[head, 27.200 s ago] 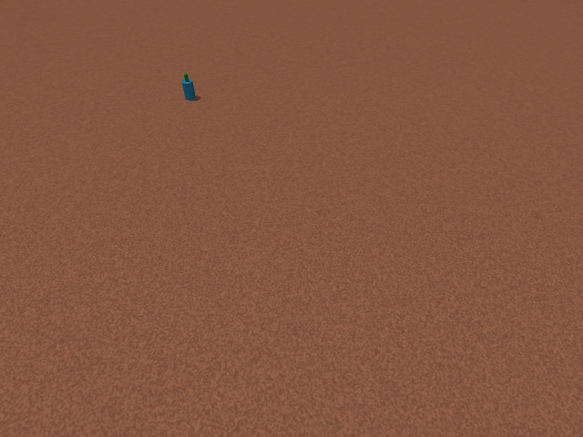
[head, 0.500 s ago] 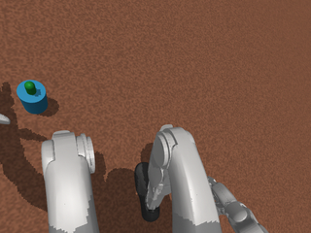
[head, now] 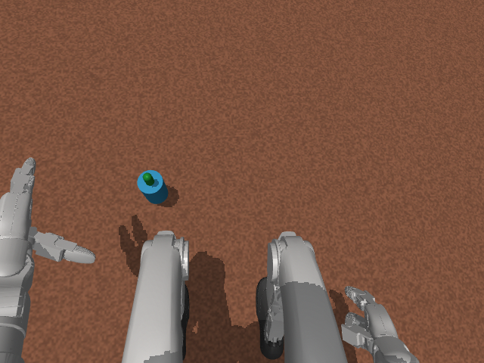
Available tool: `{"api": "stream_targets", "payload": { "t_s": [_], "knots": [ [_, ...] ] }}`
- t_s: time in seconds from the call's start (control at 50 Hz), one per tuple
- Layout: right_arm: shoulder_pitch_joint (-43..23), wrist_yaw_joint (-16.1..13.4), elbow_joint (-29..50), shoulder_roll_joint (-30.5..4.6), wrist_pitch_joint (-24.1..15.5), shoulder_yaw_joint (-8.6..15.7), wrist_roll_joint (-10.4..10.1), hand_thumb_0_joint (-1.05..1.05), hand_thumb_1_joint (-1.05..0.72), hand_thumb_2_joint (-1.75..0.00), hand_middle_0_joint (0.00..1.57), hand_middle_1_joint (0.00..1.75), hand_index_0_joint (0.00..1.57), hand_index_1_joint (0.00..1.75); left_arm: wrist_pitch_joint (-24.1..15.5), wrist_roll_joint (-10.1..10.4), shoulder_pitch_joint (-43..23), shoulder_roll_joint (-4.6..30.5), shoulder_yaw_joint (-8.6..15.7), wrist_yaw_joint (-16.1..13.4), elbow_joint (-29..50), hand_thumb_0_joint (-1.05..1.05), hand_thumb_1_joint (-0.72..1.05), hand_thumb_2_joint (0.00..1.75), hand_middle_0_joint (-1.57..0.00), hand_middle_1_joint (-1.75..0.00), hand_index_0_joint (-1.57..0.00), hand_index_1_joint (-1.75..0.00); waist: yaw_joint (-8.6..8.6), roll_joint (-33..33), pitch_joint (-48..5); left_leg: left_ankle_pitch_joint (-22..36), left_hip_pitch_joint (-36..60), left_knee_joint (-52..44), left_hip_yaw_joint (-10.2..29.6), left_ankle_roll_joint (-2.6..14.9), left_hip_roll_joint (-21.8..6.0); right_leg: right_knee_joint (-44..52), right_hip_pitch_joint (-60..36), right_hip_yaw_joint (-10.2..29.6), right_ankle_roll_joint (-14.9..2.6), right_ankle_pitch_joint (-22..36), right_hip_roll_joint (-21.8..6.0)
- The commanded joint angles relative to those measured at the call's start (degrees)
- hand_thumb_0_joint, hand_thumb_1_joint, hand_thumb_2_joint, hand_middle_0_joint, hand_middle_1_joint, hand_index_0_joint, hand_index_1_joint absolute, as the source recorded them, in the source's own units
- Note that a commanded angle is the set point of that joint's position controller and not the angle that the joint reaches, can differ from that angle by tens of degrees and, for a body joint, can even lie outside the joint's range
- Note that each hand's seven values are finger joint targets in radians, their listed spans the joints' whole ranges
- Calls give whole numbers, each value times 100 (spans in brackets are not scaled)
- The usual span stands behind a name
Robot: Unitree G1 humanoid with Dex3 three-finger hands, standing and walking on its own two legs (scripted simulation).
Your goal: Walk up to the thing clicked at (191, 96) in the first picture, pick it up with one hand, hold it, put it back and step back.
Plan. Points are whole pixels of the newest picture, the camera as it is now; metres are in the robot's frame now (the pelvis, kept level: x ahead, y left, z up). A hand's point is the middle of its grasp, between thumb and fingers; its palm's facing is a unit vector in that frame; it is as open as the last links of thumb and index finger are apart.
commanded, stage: home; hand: left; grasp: from the side
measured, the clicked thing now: (152, 185) +0.47 +0.22 -0.38
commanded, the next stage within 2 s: none
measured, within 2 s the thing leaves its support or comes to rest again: neither
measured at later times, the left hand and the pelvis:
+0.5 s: hand (27, 239) +0.27 +0.22 +0.12, palm faces +0.18 -0.92 -0.36, open 17.3 cm; pelvis +0.07 -0.01 +0.21, yaw +4 degrees
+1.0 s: hand out of the picture +0.23 +0.20 +0.20, palm faces +0.20 -0.93 -0.30, open 17.5 cm; pelvis +0.08 +0.00 +0.25, yaw +5 degrees
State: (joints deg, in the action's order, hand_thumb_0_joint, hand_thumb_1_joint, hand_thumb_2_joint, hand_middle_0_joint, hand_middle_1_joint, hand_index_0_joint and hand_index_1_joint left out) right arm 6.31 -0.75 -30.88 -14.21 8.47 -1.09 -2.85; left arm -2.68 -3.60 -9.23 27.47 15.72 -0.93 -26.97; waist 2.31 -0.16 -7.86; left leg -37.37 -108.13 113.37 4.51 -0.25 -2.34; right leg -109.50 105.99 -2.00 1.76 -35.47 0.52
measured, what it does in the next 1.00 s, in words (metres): rises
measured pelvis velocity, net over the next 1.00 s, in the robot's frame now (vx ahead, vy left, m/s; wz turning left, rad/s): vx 0.08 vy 0.00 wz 0.09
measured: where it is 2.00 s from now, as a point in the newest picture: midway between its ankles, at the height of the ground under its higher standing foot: (223, 335)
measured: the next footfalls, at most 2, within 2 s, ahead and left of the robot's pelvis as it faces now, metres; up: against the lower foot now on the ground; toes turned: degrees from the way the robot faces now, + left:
none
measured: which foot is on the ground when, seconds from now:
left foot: down 0.00-1.00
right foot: down 0.00-1.00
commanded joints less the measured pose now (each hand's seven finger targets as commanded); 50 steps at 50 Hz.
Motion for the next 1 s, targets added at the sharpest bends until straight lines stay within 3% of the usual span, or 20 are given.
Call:
{"api": "stream_targets", "payload": {
  "t_s": [0.0, 0.12, 0.2, 0.26, 0.32, 0.36, 0.42, 0.44, 0.52, 0.56, 0.64, 0.7, 0.72, 0.84, 0.9, 0.92, 0.94, 0.98],
  "knots": [
    [405, -348, 572, -946, -362, 463, 6, 0, -90, -90, 20, 30, 20, 30, -37, 95, -569, 1462, 515, -448, 1388, 0, -50, 9, -6, -6, -6, -7, -1, -800, -3241, 54, 3273, -2520, -82, 187, 74, 2167, -2542, 19, -338, 114, 101],
    [553, -528, 564, -788, -648, 433, 34, 0, -90, -90, 20, 30, 20, 30, 301, 181, 333, 571, -40, -611, 1016, 0, -54, 6, -5, -6, -5, -6, 71, -587, -2688, 1060, 4010, -3110, -315, 192, 102, 3151, -3723, 97, -324, 998, 54],
    [621, -569, 601, -731, -811, 417, 28, 0, -89, -90, 20, 30, 20, 30, 566, 247, 840, 184, -280, -691, 913, 0, -51, 8, -6, -6, -5, -6, 113, -216, -2330, 1338, 4476, -3701, -325, 199, 106, 3875, -4652, 142, -262, 1296, 3],
    [690, -621, 671, -726, -911, 428, 8, 0, -89, -90, 20, 30, 20, 30, 752, 274, 1019, 131, -399, -769, 1354, 0, -51, 8, -5, -6, -5, -6, 58, -268, -2405, 1609, 5112, -4158, -352, 176, 124, 4334, -5310, 168, -245, 1585, -22],
    [677, -695, 702, -667, -993, 386, 0, 0, -90, -90, 20, 30, 20, 30, 956, 306, 1428, -65, -551, -858, 1564, 0, -56, 5, -5, -5, -5, -5, 26, -262, -2118, 1940, 5618, -4542, -375, 148, 136, 4658, -5720, 96, -245, 1932, -11],
    [666, -769, 779, -632, -1040, 354, -11, 0, -90, -90, 20, 30, 20, 30, 1069, 335, 1396, -98, -596, -916, 1889, 0, -53, 7, -5, -6, -5, -6, 8, -344, -1958, 1900, 5951, -4875, -384, 128, 147, 4942, -5939, 101, -247, 1864, -23],
    [702, -881, 861, -572, -1110, 315, 1, 0, -90, -90, 20, 30, 20, 30, 1255, 364, 1883, -234, -685, -991, 2275, 0, -56, 5, -5, -5, -5, -5, -26, -391, -1673, 1961, 6413, -5334, -384, 107, 158, 5373, -6386, 88, -231, 1906, -23],
    [697, -906, 898, -544, -1135, 295, 10, 0, -90, -90, 20, 30, 20, 30, 1325, 380, 2125, -434, -869, -993, 2403, 0, -53, 7, -5, -6, -5, -6, 3, -388, -1581, 1982, 6556, -5479, -391, 96, 169, 5471, -6475, 54, -230, 1923, -14],
    [739, -1014, 1032, -480, -1233, 270, 42, 0, -90, -90, 20, 30, 20, 30, 1557, 424, 2705, -735, -1195, -1023, 3005, 0, -54, 6, -5, -6, -5, -6, 26, -436, -1189, 2069, 6999, -5951, -411, 81, 176, 5905, -6867, -21, -218, 2003, 9],
    [723, -1068, 1096, -442, -1294, 263, 59, 0, -90, -90, 20, 30, 20, 30, 1631, 431, 3076, -776, -1205, -1036, 3339, 0, -54, 6, -5, -6, -5, -6, -45, -425, -1054, 2085, 7173, -6130, -387, 79, 174, 6056, -7004, -61, -221, 1989, 34],
    [652, -1111, 1205, -425, -1432, 238, 93, 0, -90, -90, 20, 30, 20, 30, 1720, 433, 3436, -900, -1342, -1000, 3690, 0, -57, 4, -5, -5, -5, -5, -17, -134, -576, 2159, 7319, -6395, -337, 87, 140, 6253, -7087, -180, -212, 1991, 83],
    [622, -1107, 1254, -402, -1522, 226, 136, 0, -90, -90, 20, 30, 20, 30, 1714, 417, 3508, -980, -1406, -944, 3774, 0, -56, 5, -5, -5, -5, -5, -1, 4, -206, 1873, 7266, -6609, -302, 95, 129, 6424, -7094, -224, -202, 1688, 92],
    [619, -1103, 1298, -431, -1553, 240, 133, 0, -90, -90, 20, 30, 20, 30, 1695, 422, 3510, -922, -1307, -930, 3872, 0, -57, 5, -5, -5, -5, -5, -38, -28, -258, 1874, 7320, -6649, -331, 87, 138, 6451, -7150, -204, -201, 1668, 86],
    [632, -1060, 1270, -434, -1706, 236, 197, 0, -90, -90, 20, 30, 20, 30, 1569, 381, 3259, -922, -1296, -833, 3958, 0, -57, 5, -5, -5, -5, -5, -20, -187, -118, 1724, 7411, -6805, -321, 54, 135, 6484, -7226, -194, -204, 1529, 85],
    [702, -1057, 1242, -432, -1765, 254, 228, 0, -90, -90, 20, 30, 20, 30, 1537, 366, 3353, -991, -1347, -814, 3967, 0, -56, 5, -5, -5, -5, -5, -13, -233, -513, 2264, 7665, -6665, -368, 46, 166, 6456, -7467, -158, -207, 2031, 70],
    [683, -1038, 1225, -410, -1789, 218, 226, 0, -90, -90, 20, 30, 20, 30, 1565, 364, 3529, -1069, -1386, -804, 3704, 0, -56, 5, -5, -5, -5, -5, -13, -195, -414, 2194, 7650, -6697, -361, 44, 169, 6453, -7436, -165, -210, 1956, 79],
    [647, -1044, 1227, -425, -1802, 232, 232, 0, -90, -90, 20, 30, 20, 30, 1521, 373, 3208, -928, -1324, -817, 4150, 0, -53, 7, -5, -6, -5, -6, -23, -399, -506, 2222, 7725, -6718, -357, 30, 167, 6455, -7458, -165, -218, 1983, 76],
    [636, -1048, 1221, -435, -1805, 229, 237, 0, -90, -90, 20, 30, 20, 30, 1525, 369, 3228, -1005, -1403, -809, 4092, 0, -57, 4, -5, -5, -5, -5, -33, -433, -501, 2192, 7755, -6771, -312, 12, 153, 6462, -7459, -189, -236, 1935, 82]
  ]
}}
